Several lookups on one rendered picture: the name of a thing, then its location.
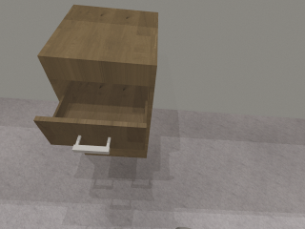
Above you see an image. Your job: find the cabinet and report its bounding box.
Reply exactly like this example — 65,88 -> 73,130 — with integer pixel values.
37,4 -> 158,158

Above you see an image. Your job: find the handle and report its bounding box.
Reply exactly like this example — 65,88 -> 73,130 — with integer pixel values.
72,135 -> 112,155

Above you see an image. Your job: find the drawer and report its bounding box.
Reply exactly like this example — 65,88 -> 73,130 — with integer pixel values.
33,80 -> 149,151

